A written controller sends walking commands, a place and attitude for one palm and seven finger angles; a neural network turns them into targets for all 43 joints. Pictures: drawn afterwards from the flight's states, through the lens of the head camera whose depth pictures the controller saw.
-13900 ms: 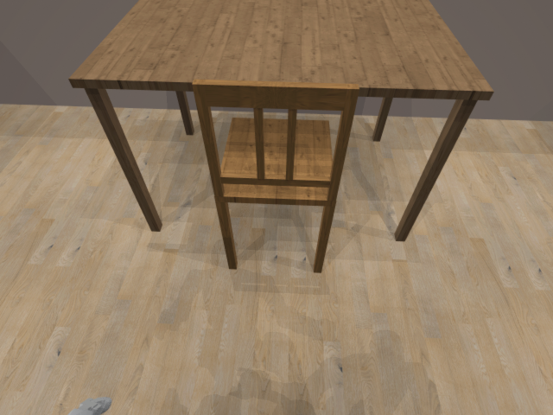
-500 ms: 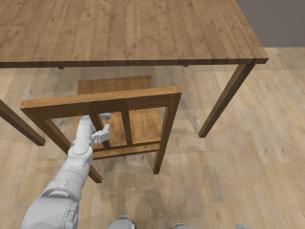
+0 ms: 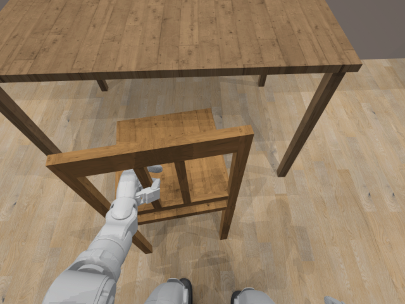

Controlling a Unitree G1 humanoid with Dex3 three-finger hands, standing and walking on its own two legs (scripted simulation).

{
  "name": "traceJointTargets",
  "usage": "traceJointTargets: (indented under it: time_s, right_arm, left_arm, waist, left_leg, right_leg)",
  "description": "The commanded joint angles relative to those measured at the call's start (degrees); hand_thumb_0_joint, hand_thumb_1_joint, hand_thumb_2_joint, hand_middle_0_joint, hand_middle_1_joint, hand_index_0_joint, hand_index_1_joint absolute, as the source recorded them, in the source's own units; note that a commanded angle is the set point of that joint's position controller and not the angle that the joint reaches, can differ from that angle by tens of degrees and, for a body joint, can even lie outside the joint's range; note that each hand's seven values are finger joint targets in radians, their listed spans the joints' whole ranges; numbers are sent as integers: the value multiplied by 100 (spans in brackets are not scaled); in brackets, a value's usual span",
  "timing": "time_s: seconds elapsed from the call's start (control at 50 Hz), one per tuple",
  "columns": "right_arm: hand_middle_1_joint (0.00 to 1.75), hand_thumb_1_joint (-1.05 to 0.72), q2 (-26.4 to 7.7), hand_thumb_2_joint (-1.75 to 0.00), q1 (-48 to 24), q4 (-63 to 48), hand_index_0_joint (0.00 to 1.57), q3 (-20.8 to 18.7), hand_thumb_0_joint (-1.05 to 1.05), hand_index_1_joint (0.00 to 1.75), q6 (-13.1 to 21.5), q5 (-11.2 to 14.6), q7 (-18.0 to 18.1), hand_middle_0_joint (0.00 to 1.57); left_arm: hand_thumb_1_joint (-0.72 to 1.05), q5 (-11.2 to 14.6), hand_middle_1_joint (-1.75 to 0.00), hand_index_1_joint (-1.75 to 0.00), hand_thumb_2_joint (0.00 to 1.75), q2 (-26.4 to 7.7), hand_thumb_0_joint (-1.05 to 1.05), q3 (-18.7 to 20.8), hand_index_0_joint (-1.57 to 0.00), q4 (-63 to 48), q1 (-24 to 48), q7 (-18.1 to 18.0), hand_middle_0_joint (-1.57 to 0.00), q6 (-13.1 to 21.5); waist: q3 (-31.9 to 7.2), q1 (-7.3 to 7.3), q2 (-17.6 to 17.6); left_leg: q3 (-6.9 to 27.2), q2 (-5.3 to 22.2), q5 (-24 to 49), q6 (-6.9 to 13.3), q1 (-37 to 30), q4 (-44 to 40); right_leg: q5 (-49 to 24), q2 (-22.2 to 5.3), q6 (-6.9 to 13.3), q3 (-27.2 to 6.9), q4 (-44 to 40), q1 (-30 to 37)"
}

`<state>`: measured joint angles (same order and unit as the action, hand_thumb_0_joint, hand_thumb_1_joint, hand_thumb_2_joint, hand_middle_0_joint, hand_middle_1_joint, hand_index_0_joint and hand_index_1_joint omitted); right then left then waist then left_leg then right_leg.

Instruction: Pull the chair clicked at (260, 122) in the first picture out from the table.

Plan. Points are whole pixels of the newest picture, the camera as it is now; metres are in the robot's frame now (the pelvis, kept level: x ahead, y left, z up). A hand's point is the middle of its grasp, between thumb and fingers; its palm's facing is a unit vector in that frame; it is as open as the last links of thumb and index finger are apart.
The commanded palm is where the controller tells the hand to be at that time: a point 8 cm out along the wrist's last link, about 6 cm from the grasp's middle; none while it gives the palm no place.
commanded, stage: step backward, pulling the chair out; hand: left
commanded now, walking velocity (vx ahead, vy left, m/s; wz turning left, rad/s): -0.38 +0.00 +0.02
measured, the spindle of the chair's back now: (149, 187) +0.38 +0.14 -0.10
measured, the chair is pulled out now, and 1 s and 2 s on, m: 0.17 0.26 0.47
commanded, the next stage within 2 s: none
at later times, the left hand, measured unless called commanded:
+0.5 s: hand (148, 202) +0.33 +0.13 -0.06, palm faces +0.02 -0.98 -0.18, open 5.5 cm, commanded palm +0.33 +0.18 -0.06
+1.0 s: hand (145, 228) +0.27 +0.13 -0.06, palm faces -0.02 -0.99 -0.16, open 5.4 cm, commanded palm +0.26 +0.18 -0.05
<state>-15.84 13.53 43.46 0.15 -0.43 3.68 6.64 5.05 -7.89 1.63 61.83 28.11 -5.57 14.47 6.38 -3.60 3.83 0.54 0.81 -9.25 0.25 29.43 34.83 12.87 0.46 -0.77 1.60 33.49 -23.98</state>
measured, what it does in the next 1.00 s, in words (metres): walks backwards: left foot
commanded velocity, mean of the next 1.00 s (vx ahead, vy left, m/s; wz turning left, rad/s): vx -0.38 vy -0.01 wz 0.03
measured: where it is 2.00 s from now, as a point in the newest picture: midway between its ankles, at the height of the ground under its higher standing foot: outside the picture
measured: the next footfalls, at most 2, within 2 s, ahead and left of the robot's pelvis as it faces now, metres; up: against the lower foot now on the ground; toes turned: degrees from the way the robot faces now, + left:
left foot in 0.50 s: -0.02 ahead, +0.13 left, +0.00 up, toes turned +0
right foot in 1.10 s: -0.10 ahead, -0.13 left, +0.00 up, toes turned +1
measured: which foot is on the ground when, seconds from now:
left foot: down 0.00-0.36, up 0.38-0.48, down 0.50-1.00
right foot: down 0.00-0.98, up 1.00-1.00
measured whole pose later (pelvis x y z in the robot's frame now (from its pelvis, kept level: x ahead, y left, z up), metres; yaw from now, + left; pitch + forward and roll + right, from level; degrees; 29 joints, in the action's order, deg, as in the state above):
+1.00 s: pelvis -0.11 +0.01 +0.00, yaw +1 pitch +2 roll +0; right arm -15.4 11.2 41.5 -0.3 -0.4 1.5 6.9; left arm 2.7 -10.0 0.0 56.2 30.9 -5.7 10.5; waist 10.4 -3.7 -0.5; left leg 1.6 -0.4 -13.4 0.0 24.9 36.7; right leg 12.0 -2.3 -1.3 0.9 35.0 -27.8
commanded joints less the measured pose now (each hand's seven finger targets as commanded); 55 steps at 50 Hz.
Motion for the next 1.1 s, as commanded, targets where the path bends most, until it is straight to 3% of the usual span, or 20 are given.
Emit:
traceJointTargets:
  time_s: [0.0, 0.08, 0.14, 0.22, 0.28, 0.32, 0.38, 0.44, 0.5, 0.56, 0.62, 0.66, 0.7, 0.76, 0.8, 0.88, 0.94, 0.98, 1.04, 1.08]
  right_arm:
    - [30, -90, -745, -90, 96, -517, 20, -228, 0, 30, 315, 24, 134, 20]
    - [30, -90, -761, -90, -22, -616, 20, -209, 0, 30, 370, -104, 187, 20]
    - [30, -90, -651, -90, 113, -527, 20, -215, 0, 30, 425, -165, 155, 20]
    - [30, -90, -626, -90, -14, -576, 20, -216, 0, 30, 472, -168, 142, 20]
    - [30, -90, -651, -90, 8, -648, 20, -238, 0, 30, 538, -152, 148, 20]
    - [30, -90, -563, -90, 77, -617, 20, -235, 0, 30, 563, -126, 125, 20]
    - [30, -90, -529, -90, -7, -482, 20, -190, 0, 30, 565, -168, 93, 20]
    - [30, -90, -586, -90, 104, -301, 20, -125, 0, 30, 579, -133, 119, 20]
    - [30, -90, -723, -90, 81, -443, 20, -226, 0, 30, 514, -140, 123, 20]
    - [30, -90, -622, -90, 124, -459, 20, -241, 0, 30, 435, -268, 79, 20]
    - [30, -90, -609, -90, 293, -381, 20, -293, 0, 30, 437, -309, -31, 20]
    - [30, -90, -621, -90, 290, -409, 20, -303, 0, 30, 385, -303, -66, 20]
    - [30, -90, -642, -90, 300, -477, 20, -372, 0, 30, 340, -223, -20, 20]
    - [30, -90, -524, -90, 31, -672, 20, -347, 0, 30, 298, -145, 40, 20]
    - [30, -90, -532, -90, -127, -715, 20, -270, 0, 30, 282, -180, 56, 20]
    - [30, -90, -667, -90, 2, -593, 20, -194, 0, 30, 277, -196, 124, 20]
    - [30, -90, -647, -90, -118, -855, 20, -241, 0, 30, 167, -206, 77, 20]
    - [30, -90, -625, -90, -78, -811, 20, -273, 0, 30, 147, -296, 72, 20]
    - [30, -90, -607, -90, 262, -595, 20, -332, 0, 30, 242, -291, -24, 20]
    - [30, -90, -627, -90, 211, -488, 20, -341, 0, 30, 282, -316, -43, 20]
  left_arm:
    - [90, -223, -145, -145, 90, -1300, 0, -119, -50, -981, 2076, -96, -50, 255]
    - [90, -213, -145, -145, 90, -1144, 0, -116, -50, -1207, 2119, -93, -50, 299]
    - [90, -286, -145, -145, 90, -1090, 0, -129, -50, -1213, 2159, -69, -50, 321]
    - [90, -312, -145, -145, 90, -1239, 0, -5, -50, -1117, 2191, -49, -50, 254]
    - [90, -324, -145, -145, 90, -1538, 0, 169, -50, -1045, 2062, -76, -50, 259]
    - [90, -363, -145, -145, 90, -1612, 0, 158, -50, -992, 2011, -128, -50, 294]
    - [90, -394, -145, -145, 90, -1550, 0, 179, -50, -1007, 1880, -161, -50, 224]
    - [90, -342, -145, -145, 90, -1450, 0, 158, -50, -1011, 1952, -142, -50, 116]
    - [90, -278, -145, -145, 90, -1123, 0, 14, -50, -1095, 2020, -104, -50, 146]
    - [90, -369, -145, -145, 90, -963, 0, -51, -50, -1350, 2447, -54, -50, 185]
    - [90, -478, -145, -145, 90, -969, 0, -14, -50, -1266, 2410, -9, -50, 239]
    - [90, -528, -145, -145, 90, -1037, 0, -6, -50, -1306, 2425, 26, -50, 278]
    - [90, -462, -145, -145, 90, -1438, 0, 305, -50, -1261, 2132, 9, -50, 286]
    - [90, -413, -145, -145, 90, -1696, 0, 354, -50, -1386, 1943, -25, -50, 268]
    - [90, -381, -145, -145, 90, -1645, 0, 344, -50, -1302, 1652, -43, -50, 102]
    - [90, -339, -145, -145, 90, -1442, 0, 238, -50, -1455, 1703, -60, -50, -91]
    - [90, -270, -145, -145, 90, -865, 0, -202, -50, -1805, 2091, 44, -50, 16]
    - [90, -328, -145, -145, 90, -999, 0, -85, -50, -1879, 2367, 30, -50, 62]
    - [90, -416, -145, -145, 90, -884, 0, -130, -50, -1545, 2357, 36, -50, 133]
    - [90, -497, -145, -145, 90, -1025, 0, -68, -50, -1376, 2450, 75, -50, 192]
  waist:
    - [-2020, 75, -495]
    - [-2204, 181, 586]
    - [-2502, 119, 502]
    - [-2119, 160, 421]
    - [-1963, 148, -108]
    - [-1888, 110, -941]
    - [-2214, 179, -1080]
    - [-2065, 90, -1204]
    - [-2234, 216, 139]
    - [-2520, 176, 620]
    - [-2664, 97, 484]
    - [-2594, 69, 594]
    - [-2925, 49, -45]
    - [-2858, 85, -791]
    - [-2555, 214, -745]
    - [-2365, 41, -1057]
    - [-2407, 142, 406]
    - [-2379, 150, 999]
    - [-2507, 73, 458]
    - [-2399, 65, 454]
  left_leg:
    - [573, 603, -557, 151, -1514, -639]
    - [1637, 1248, -663, 533, -1375, -1340]
    - [1388, 1281, 668, 534, -1925, -859]
    - [1224, 1215, -471, 460, -819, -922]
    - [841, 773, -1608, 244, -266, -439]
    - [371, 172, -1850, -91, -688, 816]
    - [374, -80, -1608, -214, -690, 1754]
    - [499, 151, -1122, -147, -899, 64]
    - [1277, 1154, 658, 325, -1110, -968]
    - [1672, 1537, 2360, 612, -1703, -663]
    - [1382, 1478, 4021, 516, -2265, -35]
    - [1168, 1354, 3590, 363, -1840, -16]
    - [896, 1089, 2580, 127, -1293, 141]
    - [296, 135, -1207, -284, -748, 1201]
    - [517, 39, -1912, -277, -526, 1671]
    - [536, 304, -629, -135, -1111, -450]
    - [1363, 1321, 574, 417, -963, -1225]
    - [1545, 1549, 1205, 639, -1158, -1116]
    - [1260, 1471, 3346, 565, -2174, -300]
    - [1134, 1387, 3134, 423, -1926, -257]
  right_leg:
    - [889, -687, 31, -505, -846, 14]
    - [1005, -174, 86, -232, 595, -5]
    - [512, -193, 83, -288, 416, 70]
    - [713, -265, 156, -397, 264, 616]
    - [1354, -681, 344, -954, -356, 646]
    - [2263, -1518, 673, -1894, -1476, -144]
    - [42, -2063, 955, -1828, -1386, 469]
    - [-1140, -1645, 537, -1038, -657, 800]
    - [-252, -464, 19, -209, 483, 684]
    - [688, -278, 37, -262, 1069, 303]
    - [-415, -331, 73, -360, 444, 483]
    - [-1123, -411, 108, -383, 185, 922]
    - [-2463, -645, 191, -655, -69, 1643]
    - [-2494, -1946, 770, -1710, -933, 1581]
    - [-2139, -2193, 984, -1672, -1049, 1370]
    - [-2009, -1453, 419, -673, -531, 1399]
    - [82, -334, -12, -148, 575, 1176]
    - [746, -219, 30, -187, 1042, 779]
    - [-100, -239, 54, -281, 328, 646]
    - [-572, -306, 68, -321, 98, 860]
